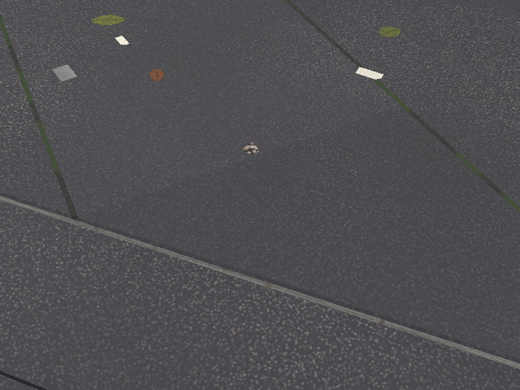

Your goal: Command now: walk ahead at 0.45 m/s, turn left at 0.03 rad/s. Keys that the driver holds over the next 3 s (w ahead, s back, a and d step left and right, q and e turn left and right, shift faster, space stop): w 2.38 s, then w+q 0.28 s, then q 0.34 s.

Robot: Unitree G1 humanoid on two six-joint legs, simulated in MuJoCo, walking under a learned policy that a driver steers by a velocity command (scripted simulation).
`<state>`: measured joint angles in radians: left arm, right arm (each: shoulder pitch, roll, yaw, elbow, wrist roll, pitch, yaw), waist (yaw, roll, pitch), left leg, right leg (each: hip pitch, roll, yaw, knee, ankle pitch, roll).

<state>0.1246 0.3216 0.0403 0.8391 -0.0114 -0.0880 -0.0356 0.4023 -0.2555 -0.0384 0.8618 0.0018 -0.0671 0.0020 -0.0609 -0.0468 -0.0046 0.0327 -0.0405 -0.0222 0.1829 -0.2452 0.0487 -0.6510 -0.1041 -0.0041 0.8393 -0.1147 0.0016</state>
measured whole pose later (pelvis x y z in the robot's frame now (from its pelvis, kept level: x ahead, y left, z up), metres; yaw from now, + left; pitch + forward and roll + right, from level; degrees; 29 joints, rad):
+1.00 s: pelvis +0.50 +0.01 +0.03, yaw +0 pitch +2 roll +0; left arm 0.02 0.26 0.04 0.77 -0.02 -0.06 -0.04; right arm 0.46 -0.20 -0.02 0.94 0.00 -0.09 -0.01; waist -0.10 -0.04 0.01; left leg 0.06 -0.02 0.06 0.18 -0.27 0.04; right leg -0.70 -0.09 -0.01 0.71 0.02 -0.02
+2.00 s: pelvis +1.03 +0.03 +0.07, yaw +0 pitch +2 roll +0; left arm -0.01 0.24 0.05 0.84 -0.02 -0.06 -0.03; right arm 0.43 -0.19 -0.04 1.03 0.00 -0.10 -0.01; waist -0.09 -0.04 0.01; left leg 0.07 -0.02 0.06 0.17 -0.27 0.03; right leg -0.67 -0.09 -0.01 0.61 0.06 -0.03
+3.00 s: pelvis +1.58 +0.04 +0.07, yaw +17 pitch +3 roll -1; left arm 0.05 0.29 0.06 0.81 0.01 -0.05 0.04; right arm 0.20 -0.29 -0.08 0.79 0.01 -0.02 0.00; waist -0.03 -0.02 0.07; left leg -0.30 -0.11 -0.09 0.41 -0.15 0.08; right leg -0.66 -0.06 0.11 0.86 -0.23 0.08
